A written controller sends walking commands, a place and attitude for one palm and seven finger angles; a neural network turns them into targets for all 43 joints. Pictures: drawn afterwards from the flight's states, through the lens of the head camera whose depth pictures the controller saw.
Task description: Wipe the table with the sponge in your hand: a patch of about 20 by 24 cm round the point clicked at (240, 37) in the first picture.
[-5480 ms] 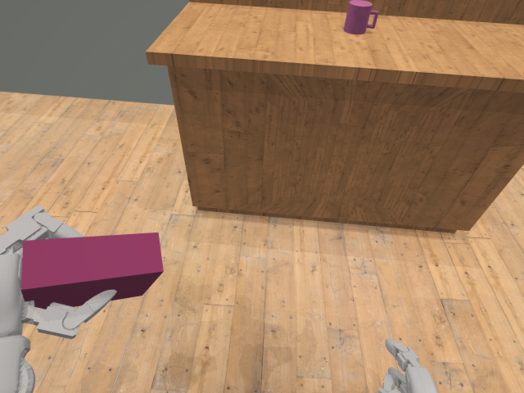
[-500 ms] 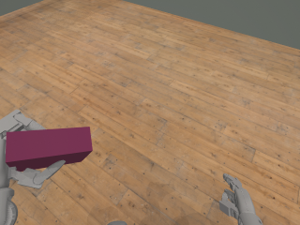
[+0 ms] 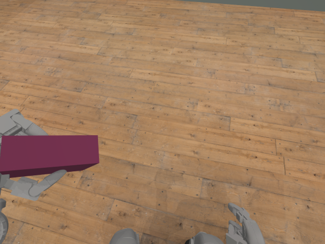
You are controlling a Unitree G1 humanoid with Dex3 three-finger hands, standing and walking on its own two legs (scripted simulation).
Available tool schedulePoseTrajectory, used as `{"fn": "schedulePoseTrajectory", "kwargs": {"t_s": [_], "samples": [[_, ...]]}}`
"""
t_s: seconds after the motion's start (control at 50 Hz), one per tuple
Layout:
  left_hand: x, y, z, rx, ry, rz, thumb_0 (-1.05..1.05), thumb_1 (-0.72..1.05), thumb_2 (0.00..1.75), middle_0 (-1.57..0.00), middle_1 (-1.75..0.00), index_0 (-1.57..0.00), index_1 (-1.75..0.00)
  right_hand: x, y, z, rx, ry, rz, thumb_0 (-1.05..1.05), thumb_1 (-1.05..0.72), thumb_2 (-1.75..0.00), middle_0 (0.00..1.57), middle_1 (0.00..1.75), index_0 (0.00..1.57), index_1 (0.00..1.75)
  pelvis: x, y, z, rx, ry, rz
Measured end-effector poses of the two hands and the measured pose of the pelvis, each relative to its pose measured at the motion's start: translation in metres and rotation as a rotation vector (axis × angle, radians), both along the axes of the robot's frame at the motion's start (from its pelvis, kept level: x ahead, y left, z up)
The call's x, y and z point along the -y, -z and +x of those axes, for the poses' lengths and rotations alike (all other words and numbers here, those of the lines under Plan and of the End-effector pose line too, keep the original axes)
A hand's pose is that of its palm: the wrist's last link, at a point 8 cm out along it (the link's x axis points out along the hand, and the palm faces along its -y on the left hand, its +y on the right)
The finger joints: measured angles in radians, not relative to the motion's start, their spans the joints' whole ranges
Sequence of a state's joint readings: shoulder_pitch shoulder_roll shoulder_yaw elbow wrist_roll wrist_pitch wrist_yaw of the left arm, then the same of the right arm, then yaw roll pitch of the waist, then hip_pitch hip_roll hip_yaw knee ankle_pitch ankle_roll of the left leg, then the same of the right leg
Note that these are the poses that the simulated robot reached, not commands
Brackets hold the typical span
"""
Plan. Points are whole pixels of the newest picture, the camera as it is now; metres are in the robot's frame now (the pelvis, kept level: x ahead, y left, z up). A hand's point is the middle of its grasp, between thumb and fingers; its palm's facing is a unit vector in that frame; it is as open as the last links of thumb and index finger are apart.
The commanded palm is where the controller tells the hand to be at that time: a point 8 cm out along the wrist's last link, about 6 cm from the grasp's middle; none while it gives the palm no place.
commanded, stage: turn to face it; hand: left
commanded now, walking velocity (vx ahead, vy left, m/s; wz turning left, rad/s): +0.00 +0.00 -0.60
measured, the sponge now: (65, 156) +0.25 +0.19 +0.15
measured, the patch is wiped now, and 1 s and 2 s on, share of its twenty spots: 0.00 0.00 0.00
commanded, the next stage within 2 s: none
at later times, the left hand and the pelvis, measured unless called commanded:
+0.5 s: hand (69, 183) +0.19 +0.14 +0.19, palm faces +0.19 -0.89 -0.41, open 9.3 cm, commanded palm +0.15 +0.19 +0.20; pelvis -0.07 -0.03 +0.02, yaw -15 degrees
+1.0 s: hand (195, 221) +0.15 -0.03 +0.20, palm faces -0.18 -0.78 -0.59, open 9.3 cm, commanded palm +0.12 +0.05 +0.20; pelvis -0.16 -0.09 +0.01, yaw -34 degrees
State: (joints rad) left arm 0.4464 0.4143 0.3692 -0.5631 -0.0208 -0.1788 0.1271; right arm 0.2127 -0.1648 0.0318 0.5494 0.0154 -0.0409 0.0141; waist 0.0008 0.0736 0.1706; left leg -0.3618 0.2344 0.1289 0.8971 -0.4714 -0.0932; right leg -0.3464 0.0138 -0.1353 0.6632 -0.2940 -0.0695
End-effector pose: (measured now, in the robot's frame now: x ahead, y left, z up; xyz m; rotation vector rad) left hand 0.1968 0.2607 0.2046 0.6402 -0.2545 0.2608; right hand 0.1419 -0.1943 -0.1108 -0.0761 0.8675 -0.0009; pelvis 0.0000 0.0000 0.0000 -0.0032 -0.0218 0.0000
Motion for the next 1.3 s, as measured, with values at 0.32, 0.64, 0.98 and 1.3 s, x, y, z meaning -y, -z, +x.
{"fn": "schedulePoseTrajectory", "kwargs": {"t_s": [0.32,0.64,0.98,1.3], "samples": [[0.055,-0.014,-0.024,-0.005,0.075,-0.062,-0.01,-0.44,1.03,-0.84,-1.37,-0.83,-1.36,0.12,-0.038,-0.063,0.022,0.243,-0.157,0.01,-0.9,-0.9,0.19,0.3,0.2,0.29,0.034,-0.019,-0.039,-0.024,0.181,0.083],[0.093,-0.002,-0.045,0.038,0.253,-0.082,-0.01,-0.44,1.03,-0.84,-1.37,-0.84,-1.36,0.103,-0.044,-0.141,0.1,0.33,-0.09,0.01,-0.9,-0.9,0.2,0.3,0.2,0.3,0.041,-0.01,-0.102,-0.01,0.348,0.051],[0.24,-0.014,-0.055,-0.017,0.599,0.042,-0.01,-0.44,1.03,-0.84,-1.36,-0.84,-1.36,0.184,-0.015,-0.309,-0.088,0.639,-0.104,0.01,-0.9,-0.9,0.2,0.3,0.2,0.3,0.092,-0.011,-0.162,-0.011,0.572,0.059],[0.256,0.002,-0.082,0.024,0.694,-0.111,-0.01,-0.44,1.03,-0.84,-1.36,-0.84,-1.36,0.186,-0.05,-0.363,0.025,0.745,-0.201,0.01,-0.9,-0.9,0.19,0.3,0.2,0.29,0.082,-0.009,-0.199,-0.016,0.744,0.069]]}}
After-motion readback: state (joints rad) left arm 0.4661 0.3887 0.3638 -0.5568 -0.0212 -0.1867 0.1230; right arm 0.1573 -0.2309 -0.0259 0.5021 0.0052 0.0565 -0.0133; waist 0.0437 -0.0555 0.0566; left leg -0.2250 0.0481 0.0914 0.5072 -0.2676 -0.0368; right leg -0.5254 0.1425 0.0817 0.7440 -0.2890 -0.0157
